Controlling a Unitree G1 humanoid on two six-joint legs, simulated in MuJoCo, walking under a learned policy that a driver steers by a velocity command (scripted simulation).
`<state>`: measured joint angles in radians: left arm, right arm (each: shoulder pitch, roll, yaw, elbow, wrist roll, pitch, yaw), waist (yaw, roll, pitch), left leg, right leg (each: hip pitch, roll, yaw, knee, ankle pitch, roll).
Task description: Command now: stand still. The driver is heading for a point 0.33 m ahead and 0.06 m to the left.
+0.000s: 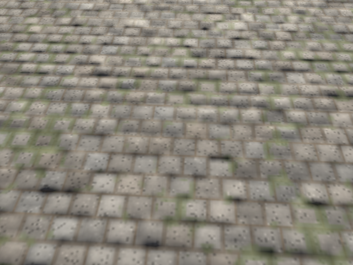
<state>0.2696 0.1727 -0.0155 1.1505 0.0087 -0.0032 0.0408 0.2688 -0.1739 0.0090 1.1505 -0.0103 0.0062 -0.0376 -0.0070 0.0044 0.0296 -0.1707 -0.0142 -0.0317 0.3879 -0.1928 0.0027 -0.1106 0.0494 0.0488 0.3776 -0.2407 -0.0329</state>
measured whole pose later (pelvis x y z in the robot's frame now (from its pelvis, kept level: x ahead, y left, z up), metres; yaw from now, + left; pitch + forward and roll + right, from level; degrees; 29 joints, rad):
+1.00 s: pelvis +0.24 +0.11 -0.02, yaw +15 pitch -1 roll +0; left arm 0.17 0.17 0.02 1.00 0.02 -0.05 0.03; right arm 0.34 -0.15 -0.01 1.07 0.00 -0.04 -0.04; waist -0.01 0.01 0.09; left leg -0.08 -0.11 0.00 0.64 -0.47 0.08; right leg -0.35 0.04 -0.09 0.53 -0.14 -0.09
